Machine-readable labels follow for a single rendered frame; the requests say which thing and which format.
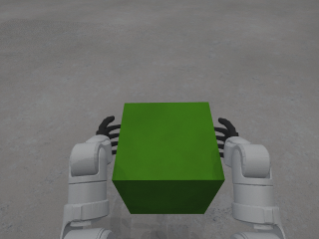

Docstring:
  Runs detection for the robot left upper arm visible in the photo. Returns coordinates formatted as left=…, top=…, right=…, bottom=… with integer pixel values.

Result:
left=64, top=227, right=115, bottom=239

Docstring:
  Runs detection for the robot right hand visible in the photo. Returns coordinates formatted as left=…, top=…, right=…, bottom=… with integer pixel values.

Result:
left=214, top=118, right=239, bottom=158

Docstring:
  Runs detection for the robot left hand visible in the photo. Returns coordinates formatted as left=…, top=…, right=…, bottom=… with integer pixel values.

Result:
left=96, top=116, right=121, bottom=155

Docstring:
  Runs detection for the carton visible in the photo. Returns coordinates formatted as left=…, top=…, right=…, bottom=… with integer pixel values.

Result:
left=112, top=102, right=225, bottom=214

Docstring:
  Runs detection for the robot right forearm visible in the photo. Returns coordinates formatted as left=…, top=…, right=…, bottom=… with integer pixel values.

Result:
left=223, top=136, right=286, bottom=239

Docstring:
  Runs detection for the robot left forearm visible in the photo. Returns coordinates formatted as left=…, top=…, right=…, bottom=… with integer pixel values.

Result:
left=60, top=134, right=113, bottom=239

